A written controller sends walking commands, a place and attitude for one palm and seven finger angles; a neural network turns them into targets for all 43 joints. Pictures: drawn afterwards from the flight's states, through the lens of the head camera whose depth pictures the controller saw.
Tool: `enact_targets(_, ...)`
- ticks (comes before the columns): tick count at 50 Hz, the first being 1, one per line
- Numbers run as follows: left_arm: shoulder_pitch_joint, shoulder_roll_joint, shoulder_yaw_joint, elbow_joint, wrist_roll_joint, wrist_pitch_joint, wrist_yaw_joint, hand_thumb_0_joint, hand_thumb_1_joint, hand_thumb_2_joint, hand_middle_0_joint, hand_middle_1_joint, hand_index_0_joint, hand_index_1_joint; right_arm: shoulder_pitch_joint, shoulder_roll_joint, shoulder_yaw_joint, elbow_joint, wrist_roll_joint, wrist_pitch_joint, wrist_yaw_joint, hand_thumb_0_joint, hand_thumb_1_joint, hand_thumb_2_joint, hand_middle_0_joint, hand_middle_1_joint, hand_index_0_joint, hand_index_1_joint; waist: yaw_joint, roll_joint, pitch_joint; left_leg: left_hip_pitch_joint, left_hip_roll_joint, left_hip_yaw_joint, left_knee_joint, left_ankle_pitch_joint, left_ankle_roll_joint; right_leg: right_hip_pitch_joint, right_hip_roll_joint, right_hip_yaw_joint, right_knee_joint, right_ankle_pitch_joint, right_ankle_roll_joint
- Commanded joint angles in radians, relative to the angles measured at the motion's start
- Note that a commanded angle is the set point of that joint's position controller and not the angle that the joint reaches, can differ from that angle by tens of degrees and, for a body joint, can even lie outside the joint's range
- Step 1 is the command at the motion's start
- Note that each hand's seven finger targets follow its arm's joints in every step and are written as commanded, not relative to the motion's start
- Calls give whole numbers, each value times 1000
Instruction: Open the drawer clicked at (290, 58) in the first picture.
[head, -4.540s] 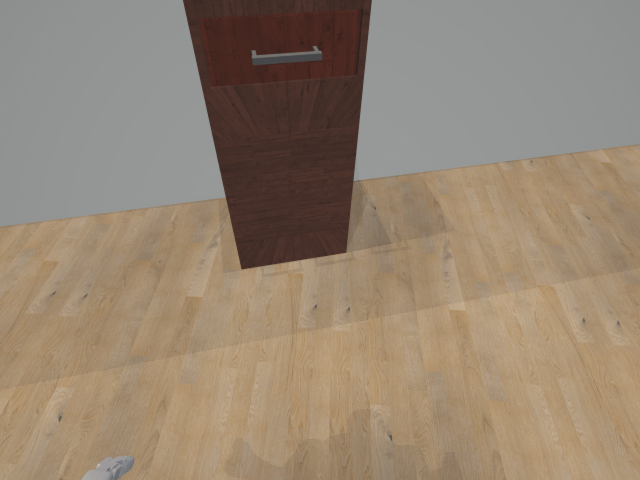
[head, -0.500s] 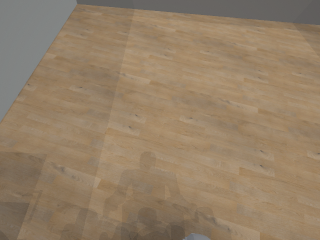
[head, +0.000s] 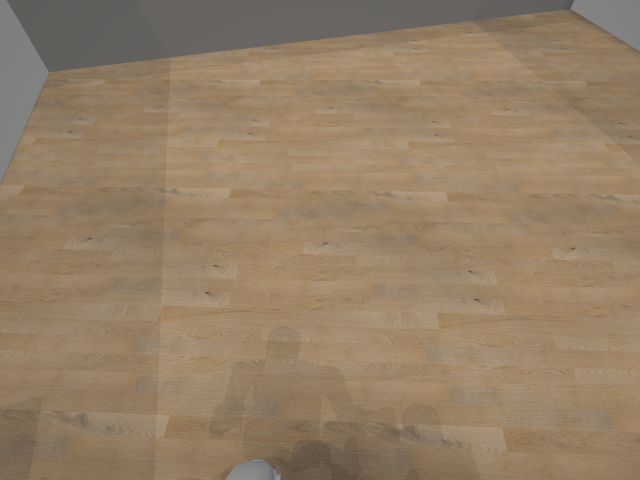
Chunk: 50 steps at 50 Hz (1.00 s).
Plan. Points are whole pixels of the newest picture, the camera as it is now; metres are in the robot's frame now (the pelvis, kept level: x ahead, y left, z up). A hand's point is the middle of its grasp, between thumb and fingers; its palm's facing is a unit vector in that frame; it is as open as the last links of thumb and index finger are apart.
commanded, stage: walk to a spot facing it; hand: left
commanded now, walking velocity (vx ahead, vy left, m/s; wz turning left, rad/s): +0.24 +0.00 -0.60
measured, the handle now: out of the picture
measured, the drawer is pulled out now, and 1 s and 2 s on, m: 0.00 0.00 0.00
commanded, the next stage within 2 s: turn to face it in 0.64 s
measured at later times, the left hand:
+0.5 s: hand (181, 432) +0.21 +0.24 -0.18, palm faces -0.24 -0.95 -0.18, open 7.4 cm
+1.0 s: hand (285, 343) +0.35 +0.09 -0.16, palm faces -0.46 -0.87 -0.19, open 7.4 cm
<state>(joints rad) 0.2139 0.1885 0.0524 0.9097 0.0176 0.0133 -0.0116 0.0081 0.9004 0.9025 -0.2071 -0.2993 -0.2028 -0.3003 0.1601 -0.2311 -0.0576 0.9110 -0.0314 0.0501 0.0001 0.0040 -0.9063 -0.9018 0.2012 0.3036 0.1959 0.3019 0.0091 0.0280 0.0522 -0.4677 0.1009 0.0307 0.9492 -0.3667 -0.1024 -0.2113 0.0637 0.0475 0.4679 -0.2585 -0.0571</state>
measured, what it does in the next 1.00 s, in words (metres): walks ahead, turning right: left foot, then right foot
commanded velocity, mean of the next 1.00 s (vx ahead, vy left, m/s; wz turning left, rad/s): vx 0.03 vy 0.00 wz -0.25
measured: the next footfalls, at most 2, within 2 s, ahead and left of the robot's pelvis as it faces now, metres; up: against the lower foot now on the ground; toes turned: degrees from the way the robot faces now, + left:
left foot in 0.16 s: +0.09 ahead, +0.14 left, +0.00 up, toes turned -1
right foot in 0.68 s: +0.16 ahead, -0.10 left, +0.00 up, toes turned -32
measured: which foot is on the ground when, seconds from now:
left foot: up 0.00-0.14, down 0.16-0.70, up 0.72-1.00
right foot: down 0.00-0.16, up 0.18-0.66, down 0.68-1.00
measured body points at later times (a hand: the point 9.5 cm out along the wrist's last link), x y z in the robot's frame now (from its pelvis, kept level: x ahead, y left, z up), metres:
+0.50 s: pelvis +0.09 +0.06 +0.00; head +0.14 +0.08 +0.45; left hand +0.22 +0.29 -0.16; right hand +0.03 -0.17 -0.13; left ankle +0.05 +0.14 -0.74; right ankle +0.06 -0.09 -0.65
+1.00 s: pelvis +0.17 +0.00 -0.01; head +0.17 -0.01 +0.44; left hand +0.38 +0.14 -0.14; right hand +0.09 -0.23 -0.16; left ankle +0.25 +0.12 -0.70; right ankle +0.12 -0.08 -0.74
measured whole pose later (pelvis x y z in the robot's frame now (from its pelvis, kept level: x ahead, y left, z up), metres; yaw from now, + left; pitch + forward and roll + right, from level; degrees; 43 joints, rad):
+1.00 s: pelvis +0.17 +0.00 -0.01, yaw -26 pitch -2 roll -1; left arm 0.13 0.14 0.02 0.94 0.02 0.01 0.01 0.01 0.90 0.90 -0.21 -0.30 -0.20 -0.30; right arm 0.25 -0.19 -0.04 0.98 -0.02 0.04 -0.01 0.00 -0.91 -0.90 0.20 0.30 0.19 0.30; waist -0.05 0.03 0.03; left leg -0.44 0.11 0.03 0.91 -0.37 -0.06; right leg -0.21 0.00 -0.12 0.53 -0.29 -0.04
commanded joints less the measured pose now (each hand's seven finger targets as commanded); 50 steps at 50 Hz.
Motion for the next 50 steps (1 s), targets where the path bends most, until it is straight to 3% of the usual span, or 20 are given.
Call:
enact_targets(1,65,234,69,-48,4,-30,11,0,900,900,-200,-300,-200,-300,-90,-82,-23,-125,9,-53,3,0,-900,-900,200,300,200,300,46,-179,-37,-67,-21,-3,-129,-37,13,88,-280,361,-197,-17,-149)
enact_targets(3,75,231,70,-42,5,-30,10,0,900,900,-200,-300,-200,-300,-98,-72,-21,-132,15,-63,0,0,-900,-900,200,300,200,300,51,-178,-33,14,-49,2,-225,-69,27,53,-272,393,-170,38,-145)
enact_targets(6,1,220,68,-53,-3,-22,9,0,900,900,-200,-300,-200,-300,69,-82,-20,-82,19,-78,-15,0,-900,-900,200,300,200,300,-39,-141,-70,350,-74,31,-507,88,41,-128,-181,328,-41,22,-72)
enact_targets(7,-11,159,55,-67,-8,-20,4,0,900,900,-200,-300,-200,-300,174,-144,-28,-49,16,-89,-27,0,-900,-900,200,300,200,300,-85,18,-120,544,43,-65,-610,55,60,-257,-81,235,118,-66,-23)
enact_targets(8,19,91,42,-82,-17,-19,-8,0,900,900,-200,-300,-200,-300,232,-252,-51,-40,5,-87,-27,0,-900,-900,200,300,200,300,-98,326,-145,652,335,-391,-712,-78,131,-472,39,70,410,-331,46)
enact_targets(9,-2,129,50,-86,0,-17,-9,0,900,900,-200,-300,-200,-300,227,-263,-45,-51,7,-77,-28,0,-900,-900,200,300,200,300,-96,265,-77,512,431,-465,-760,-146,190,-489,-30,22,560,-342,64)
enact_targets(12,30,144,71,-27,16,5,-29,0,900,900,-200,-300,-200,-300,63,-137,-4,-86,6,-81,-33,0,-900,-900,200,300,200,300,-12,124,67,280,275,-193,-770,27,147,-411,-98,-7,697,-144,83)
enact_targets(16,98,90,60,2,9,24,-24,0,900,900,-200,-300,-200,-300,132,-98,7,-47,14,-94,-46,0,-900,-900,200,300,200,300,7,147,-17,385,198,58,-637,677,93,-393,-90,-44,765,-51,111)
enact_targets(23,-36,62,51,-42,8,41,-21,0,900,900,-200,-300,-200,-300,217,-82,-6,8,13,-84,-45,0,-900,-900,200,300,200,300,-27,118,13,450,234,115,-608,739,177,-453,-123,-94,655,-15,126)
enact_targets(28,-154,54,38,-82,8,31,-20,0,900,900,-200,-300,-200,-300,249,-94,-27,40,3,-72,-37,0,-900,-900,200,300,200,300,-69,135,11,509,266,171,-552,771,206,-387,-122,-160,391,-83,103)
enact_targets(31,-96,66,39,-82,10,10,-14,0,900,900,-200,-300,-200,-300,238,-128,-43,45,7,-69,-30,0,-900,-900,200,300,200,300,-31,153,-58,542,280,219,-410,995,184,-248,-72,-193,228,-105,63)
enact_targets(32,-29,90,44,-65,11,-4,-10,0,900,900,-200,-300,-200,-300,235,-137,-47,39,13,-69,-25,0,-900,-900,200,300,200,300,7,121,-106,519,266,242,-295,1022,153,-127,-53,-198,121,-30,51)
enact_targets(33,90,141,55,-35,15,-20,-4,0,900,900,-200,-300,-200,-300,219,-138,-47,23,24,-69,-16,0,-900,-900,200,300,200,300,71,54,-177,365,260,257,-94,905,104,115,-88,-147,-5,162,22)
enact_targets(34,197,261,78,-6,18,-36,10,0,900,900,-200,-300,-200,-300,211,-79,-30,-22,35,-65,-7,0,-900,-900,200,300,200,300,111,-220,-270,10,100,266,196,152,34,435,-349,223,13,658,-94)
enact_targets(35,224,326,93,12,-12,-29,25,0,900,900,-200,-300,-200,-300,158,-46,-22,-59,35,-59,-19,0,-900,-900,200,300,200,300,105,-301,-329,-137,-6,132,437,-318,9,471,-517,398,33,1083,-218)
enact_targets(36,193,295,87,6,-18,-19,37,0,900,900,-200,-300,-200,-300,124,-58,-20,-67,34,-53,-31,0,-900,-900,200,300,200,300,92,-195,-291,-139,38,4,432,-265,28,410,-492,298,20,976,-242)
enact_targets(39,-2,176,45,-42,-12,-17,45,0,900,900,-200,-300,-200,-300,120,-37,-12,-6,16,-29,-24,0,-900,-900,200,300,200,300,8,-88,-121,-70,61,-12,353,-67,31,95,-351,131,-76,653,-124)
enact_targets(43,-94,130,13,-40,6,-35,44,0,900,900,-200,-300,-200,-300,261,6,2,70,14,-5,-22,0,-900,-900,200,300,200,300,-84,-120,-77,75,27,-13,176,22,36,-115,-276,-46,-131,447,-81)
enact_targets(46,-75,121,6,-27,4,-32,37,0,900,900,-200,-300,-200,-300,219,7,8,64,19,-12,-14,0,-900,-900,200,300,200,300,-53,-181,-43,88,-2,21,9,34,41,-101,-271,-72,-157,288,-79)
enact_targets(50,-28,152,27,-10,9,-21,44,0,900,900,-200,-300,-200,-300,110,-9,3,21,20,-26,-7,0,-900,-900,200,300,200,300,-4,-197,-14,75,-11,54,-146,-16,38,-17,-352,-50,-91,385,-105)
